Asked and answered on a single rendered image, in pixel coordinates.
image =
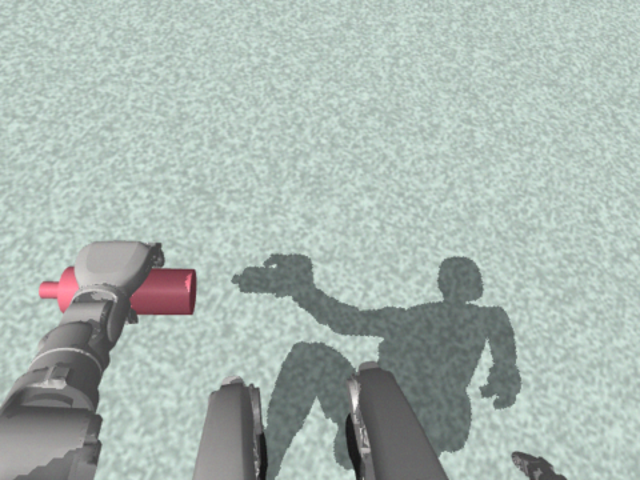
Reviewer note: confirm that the right robot foot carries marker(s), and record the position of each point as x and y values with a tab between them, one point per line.
353	448

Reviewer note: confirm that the left robot arm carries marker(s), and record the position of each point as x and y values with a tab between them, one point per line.
49	428

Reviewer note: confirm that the bottle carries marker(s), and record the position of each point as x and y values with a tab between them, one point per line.
164	292

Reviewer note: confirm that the right robot hand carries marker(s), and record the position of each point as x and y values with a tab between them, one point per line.
535	468

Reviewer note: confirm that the left robot hand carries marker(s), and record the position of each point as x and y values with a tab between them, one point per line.
123	265

